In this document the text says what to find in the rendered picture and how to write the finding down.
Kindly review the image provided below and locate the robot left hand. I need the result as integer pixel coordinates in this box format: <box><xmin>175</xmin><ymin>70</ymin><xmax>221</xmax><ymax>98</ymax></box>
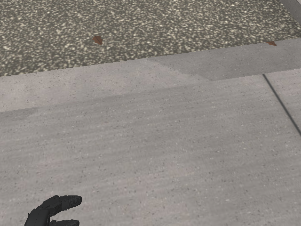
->
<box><xmin>24</xmin><ymin>195</ymin><xmax>82</xmax><ymax>226</ymax></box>

